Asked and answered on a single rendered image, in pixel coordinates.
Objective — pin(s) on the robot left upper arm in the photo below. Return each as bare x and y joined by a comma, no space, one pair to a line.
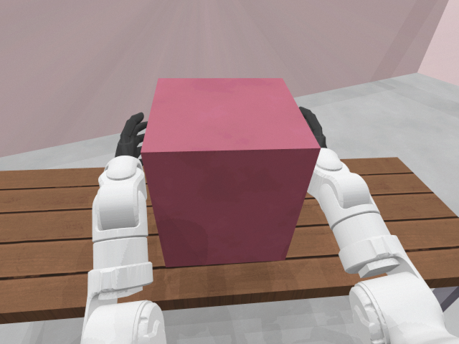
139,322

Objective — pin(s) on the right robot forearm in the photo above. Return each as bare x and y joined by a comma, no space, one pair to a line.
366,246

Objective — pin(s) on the left robot hand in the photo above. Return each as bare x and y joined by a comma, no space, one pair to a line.
129,140

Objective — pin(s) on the carton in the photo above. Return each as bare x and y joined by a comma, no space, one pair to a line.
228,162

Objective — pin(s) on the left robot forearm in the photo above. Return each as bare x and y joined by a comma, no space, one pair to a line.
120,229

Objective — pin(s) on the robot right upper arm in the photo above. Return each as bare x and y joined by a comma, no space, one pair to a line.
397,309

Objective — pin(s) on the right robot hand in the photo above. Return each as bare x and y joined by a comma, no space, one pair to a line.
315,126

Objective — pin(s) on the table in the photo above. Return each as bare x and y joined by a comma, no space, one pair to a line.
46,247

